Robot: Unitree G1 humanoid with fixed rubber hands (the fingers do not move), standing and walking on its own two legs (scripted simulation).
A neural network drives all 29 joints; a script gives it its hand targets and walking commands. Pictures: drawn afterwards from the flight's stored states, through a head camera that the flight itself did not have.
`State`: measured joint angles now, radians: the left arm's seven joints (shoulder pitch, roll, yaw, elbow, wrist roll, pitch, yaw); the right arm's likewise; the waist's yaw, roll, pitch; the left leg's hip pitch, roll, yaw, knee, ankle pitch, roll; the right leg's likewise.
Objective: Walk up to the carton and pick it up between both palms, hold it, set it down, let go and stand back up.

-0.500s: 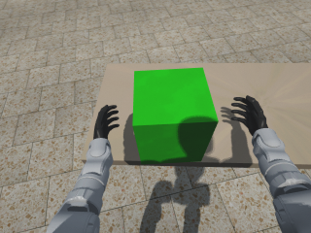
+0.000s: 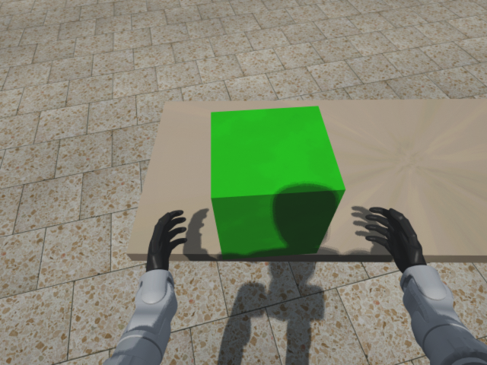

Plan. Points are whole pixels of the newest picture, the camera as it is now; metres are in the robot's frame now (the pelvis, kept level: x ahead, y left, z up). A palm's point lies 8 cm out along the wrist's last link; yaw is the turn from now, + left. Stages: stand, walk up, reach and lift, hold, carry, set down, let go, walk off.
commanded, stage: set down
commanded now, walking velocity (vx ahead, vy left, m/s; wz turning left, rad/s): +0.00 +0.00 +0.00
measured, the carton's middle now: (267, 187) +0.46 +0.00 -0.04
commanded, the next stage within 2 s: let go in 1.34 s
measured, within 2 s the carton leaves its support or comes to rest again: neither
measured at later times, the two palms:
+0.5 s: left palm (148, 292) +0.24 +0.20 -0.05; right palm (404, 294) +0.25 -0.23 -0.04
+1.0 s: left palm (132, 315) +0.20 +0.22 -0.06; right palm (401, 324) +0.20 -0.22 -0.05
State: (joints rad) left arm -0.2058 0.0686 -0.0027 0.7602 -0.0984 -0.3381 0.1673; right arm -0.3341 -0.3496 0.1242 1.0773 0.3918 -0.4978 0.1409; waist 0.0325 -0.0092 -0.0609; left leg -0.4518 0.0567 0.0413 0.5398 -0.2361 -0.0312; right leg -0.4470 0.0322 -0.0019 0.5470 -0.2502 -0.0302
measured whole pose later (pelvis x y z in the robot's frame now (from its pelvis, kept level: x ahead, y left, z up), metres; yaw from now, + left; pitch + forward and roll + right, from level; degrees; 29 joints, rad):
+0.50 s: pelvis +0.01 +0.00 +0.00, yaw +0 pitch +3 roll +0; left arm -0.02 0.10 -0.01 0.74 -0.09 -0.36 0.12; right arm -0.14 -0.29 0.11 1.05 0.32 -0.56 0.12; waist 0.02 -0.02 0.01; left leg -0.33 0.04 0.03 0.55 -0.27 -0.03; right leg -0.33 0.03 0.01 0.56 -0.29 -0.02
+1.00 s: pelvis +0.03 +0.01 +0.01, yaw +0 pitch -2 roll +0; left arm 0.15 0.16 0.01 0.61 -0.03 -0.13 0.07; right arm 0.08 -0.21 0.03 0.86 0.13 -0.39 0.06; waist 0.01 -0.04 0.05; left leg -0.12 0.04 0.04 0.40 -0.24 -0.02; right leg -0.12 0.02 0.02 0.41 -0.25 -0.02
